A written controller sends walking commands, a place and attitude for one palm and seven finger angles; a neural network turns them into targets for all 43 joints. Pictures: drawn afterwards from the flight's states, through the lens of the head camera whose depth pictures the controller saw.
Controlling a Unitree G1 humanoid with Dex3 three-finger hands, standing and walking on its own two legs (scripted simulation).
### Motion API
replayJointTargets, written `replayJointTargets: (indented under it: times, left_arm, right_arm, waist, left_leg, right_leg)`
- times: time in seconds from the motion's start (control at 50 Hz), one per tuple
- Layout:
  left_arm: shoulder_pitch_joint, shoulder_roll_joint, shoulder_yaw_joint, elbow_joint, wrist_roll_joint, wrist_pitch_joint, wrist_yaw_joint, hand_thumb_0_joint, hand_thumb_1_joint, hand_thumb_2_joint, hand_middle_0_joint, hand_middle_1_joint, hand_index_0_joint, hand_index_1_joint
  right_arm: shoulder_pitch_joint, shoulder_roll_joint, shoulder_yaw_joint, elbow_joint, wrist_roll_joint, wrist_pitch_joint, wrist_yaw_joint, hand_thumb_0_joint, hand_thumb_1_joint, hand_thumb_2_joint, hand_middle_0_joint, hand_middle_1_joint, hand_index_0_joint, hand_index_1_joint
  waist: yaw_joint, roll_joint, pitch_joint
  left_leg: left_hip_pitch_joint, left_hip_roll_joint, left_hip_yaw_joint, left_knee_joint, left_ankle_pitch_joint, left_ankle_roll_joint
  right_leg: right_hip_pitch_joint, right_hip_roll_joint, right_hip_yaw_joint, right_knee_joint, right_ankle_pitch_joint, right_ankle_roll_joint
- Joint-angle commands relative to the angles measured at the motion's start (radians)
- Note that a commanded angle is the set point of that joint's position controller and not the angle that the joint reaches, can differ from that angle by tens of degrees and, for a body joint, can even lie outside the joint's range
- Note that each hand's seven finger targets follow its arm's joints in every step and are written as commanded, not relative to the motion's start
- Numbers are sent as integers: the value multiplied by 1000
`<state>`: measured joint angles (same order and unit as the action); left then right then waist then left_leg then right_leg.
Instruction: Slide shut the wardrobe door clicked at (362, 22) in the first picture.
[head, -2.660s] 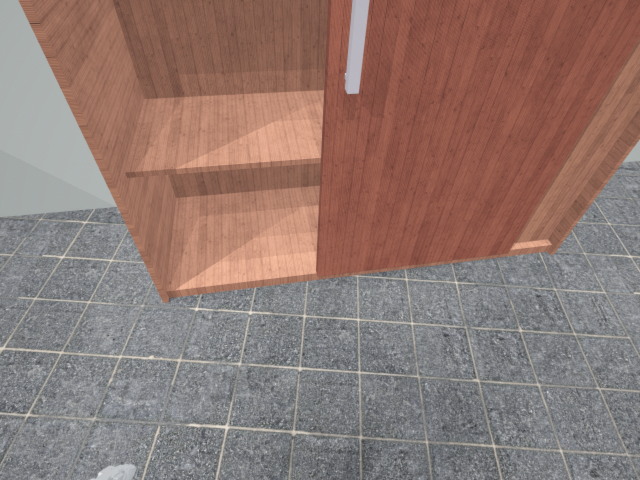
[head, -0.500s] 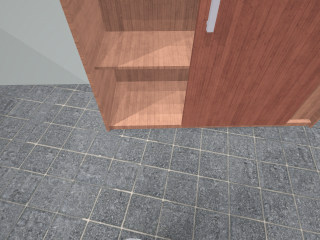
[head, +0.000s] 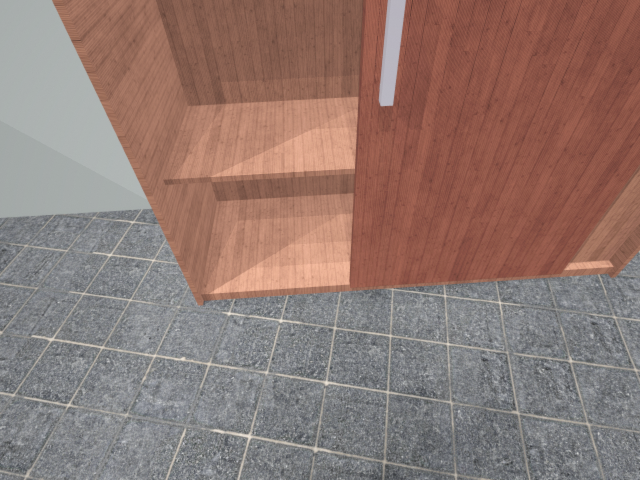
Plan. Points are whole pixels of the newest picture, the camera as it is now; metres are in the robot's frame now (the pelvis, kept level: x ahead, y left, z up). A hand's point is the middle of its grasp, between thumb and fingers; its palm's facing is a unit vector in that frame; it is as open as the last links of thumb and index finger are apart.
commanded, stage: take the last steps up to it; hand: right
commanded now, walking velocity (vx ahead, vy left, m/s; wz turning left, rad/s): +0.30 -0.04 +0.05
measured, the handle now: (390, 35) +0.86 -0.13 +0.18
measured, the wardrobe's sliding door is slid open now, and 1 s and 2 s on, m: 0.56 0.56 0.56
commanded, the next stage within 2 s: come to a stop and stand still in 0.74 s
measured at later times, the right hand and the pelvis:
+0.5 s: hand (479, 415) +0.26 -0.24 -0.17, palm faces -0.04 +0.99 -0.14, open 7.4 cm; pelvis +0.17 -0.07 +0.00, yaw +3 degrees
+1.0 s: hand (448, 342) +0.39 -0.22 -0.18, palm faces +0.00 +0.98 -0.19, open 7.3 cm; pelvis +0.36 -0.04 +0.00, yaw +3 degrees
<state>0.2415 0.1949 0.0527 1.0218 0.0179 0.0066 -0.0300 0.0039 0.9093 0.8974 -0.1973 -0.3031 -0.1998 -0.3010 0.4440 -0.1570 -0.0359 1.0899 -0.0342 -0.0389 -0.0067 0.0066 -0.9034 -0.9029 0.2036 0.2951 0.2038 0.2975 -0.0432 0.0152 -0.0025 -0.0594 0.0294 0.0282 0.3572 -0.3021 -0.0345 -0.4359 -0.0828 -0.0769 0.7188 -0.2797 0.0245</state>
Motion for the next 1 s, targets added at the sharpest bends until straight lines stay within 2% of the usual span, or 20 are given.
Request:
replayJointTargets:
  times: [0.0,0.02,0.04,0.06,0.12,0.2,0.26,0.38,0.52,0.6,0.62,0.64,0.66,0.68,0.7,0.74,0.78,0.82,0.88,0.98]
  left_arm:
    - [129,78,14,-21,-3,-59,11,0,900,900,-200,-300,-200,-300]
    - [260,170,36,14,6,-67,25,0,900,900,-200,-300,-200,-300]
    - [364,252,54,36,9,-66,35,0,900,900,-200,-300,-200,-300]
    - [340,244,44,34,7,-51,43,0,900,900,-200,-300,-200,-300]
    - [163,90,3,4,-1,-72,51,0,900,900,-200,-300,-200,-300]
    - [185,39,-10,38,-8,-99,62,0,900,900,-200,-300,-200,-300]
    - [216,28,-12,58,-11,-102,66,0,900,900,-200,-300,-200,-300]
    - [323,7,-19,116,-4,-104,77,0,900,900,-200,-300,-200,-300]
    - [412,4,-19,170,9,-94,81,0,900,900,-200,-300,-200,-300]
    - [376,44,-11,170,2,-84,84,0,900,900,-200,-300,-200,-300]
    - [354,49,-7,162,-4,-82,81,0,900,900,-200,-300,-200,-300]
    - [329,42,-7,142,-15,-84,72,0,900,900,-200,-300,-200,-300]
    - [347,-10,-10,110,-28,-92,64,0,900,900,-200,-300,-200,-300]
    - [315,-5,-6,96,-27,-88,67,0,900,900,-200,-300,-200,-300]
    - [267,-15,1,89,-22,-82,65,0,900,900,-200,-300,-200,-300]
    - [195,-53,-4,72,-7,-54,52,0,900,900,-200,-300,-200,-300]
    - [224,-82,-8,73,6,-31,49,0,900,900,-200,-300,-200,-300]
    - [243,-92,-9,69,5,-19,45,0,900,900,-200,-300,-200,-300]
    - [209,-96,-33,66,-4,-11,50,0,900,900,-200,-300,-200,-300]
    - [83,-8,-9,7,-8,-1,57,0,900,900,-200,-300,-200,-300]
  right_arm:
    - [-24,-162,-45,-42,4,-15,-11,0,-900,-900,200,300,200,300]
    - [8,-109,-35,-43,12,-11,-4,0,-900,-900,200,300,200,300]
    - [-6,-61,-22,-76,14,-7,0,0,-900,-900,200,300,200,300]
    - [-60,-77,-25,-97,9,-8,-3,0,-900,-900,200,300,200,300]
    - [-127,-79,-35,-66,3,-7,17,0,-900,-900,200,300,200,300]
    - [-37,-36,-34,-25,0,21,16,0,-900,-900,200,300,200,300]
    - [-80,-45,-40,-44,3,34,16,0,-900,-900,200,300,200,300]
    - [-254,-43,-37,-103,4,36,21,0,-900,-900,200,300,200,300]
    - [-424,-17,-20,-155,12,19,24,0,-900,-900,200,300,200,300]
    - [-253,-33,-24,-106,8,0,12,0,-900,-900,200,300,200,300]
    - [-138,-60,-35,-72,5,-9,7,0,-900,-900,200,300,200,300]
    - [1,-109,-51,-32,1,-22,1,0,-900,-900,200,300,200,300]
    - [123,-201,-74,-7,3,-32,-11,0,-900,-900,200,300,200,300]
    - [119,-235,-73,2,23,-30,-13,0,-900,-900,200,300,200,300]
    - [25,-209,-69,-20,26,-22,-19,0,-900,-900,200,300,200,300]
    - [-117,-111,-42,-48,25,-27,-21,0,-900,-900,200,300,200,300]
    - [-146,-38,-25,-58,13,-41,-25,0,-900,-900,200,300,200,300]
    - [-163,-49,-21,-64,6,-45,-27,0,-900,-900,200,300,200,300]
    - [-194,-57,-9,-67,11,-27,-24,0,-900,-900,200,300,200,300]
    - [-149,-136,-32,-71,15,20,-35,0,-900,-900,200,300,200,300]
  waist:
    - [95,12,20]
    - [136,-214,-65]
    - [154,-428,-75]
    - [148,-314,-30]
    - [79,-65,107]
    - [27,-118,81]
    - [21,-101,106]
    - [60,-64,169]
    - [114,-95,194]
    - [34,-144,71]
    - [-18,-109,3]
    - [-80,-57,-83]
    - [-100,136,-215]
    - [-77,106,-225]
    - [-52,7,-102]
    - [22,-36,77]
    - [68,-18,102]
    - [101,17,75]
    - [100,81,38]
    - [58,126,22]
  left_leg:
    - [-219,145,-73,94,60,120]
    - [-352,54,5,372,-15,82]
    - [-552,-49,81,664,-302,39]
    - [-600,-10,-9,793,-284,59]
    - [-587,88,-32,879,-36,55]
    - [-536,70,-17,837,105,23]
    - [-601,70,-18,818,151,12]
    - [-716,82,13,685,168,12]
    - [-615,39,99,395,106,56]
    - [-318,-56,158,258,59,108]
    - [-147,-61,151,186,132,118]
    - [115,45,40,161,239,164]
    - [366,339,-366,113,461,295]
    - [331,447,-524,20,550,379]
    - [185,422,-419,-32,395,366]
    - [-144,336,-276,-124,249,275]
    - [-273,277,-139,-156,315,232]
    - [-295,231,-41,-135,445,228]
    - [-260,174,42,-71,659,199]
    - [-135,167,15,114,719,161]
  right_leg:
    - [346,39,-31,-250,40,-20]
    - [542,-102,151,-316,-52,-58]
    - [589,-328,479,-471,-85,-132]
    - [521,-360,522,-522,-161,-182]
    - [287,-263,350,-557,-67,-163]
    - [304,-158,109,-537,311,-73]
    - [331,-164,83,-545,390,-86]
    - [436,-189,99,-543,480,-116]
    - [513,-183,52,-476,700,-139]
    - [517,-175,-2,-241,1105,-114]
    - [453,-154,-13,-100,1046,-95]
    - [261,-122,-34,117,813,-74]
    - [-11,43,-77,453,80,-31]
    - [-94,86,17,677,-307,-41]
    - [-124,23,76,686,-240,-57]
    - [-95,-43,89,621,-106,-52]
    - [-25,-60,69,511,-71,-35]
    - [17,-50,46,360,-78,-24]
    - [90,-19,12,132,-1,3]
    - [143,31,-4,-129,155,10]
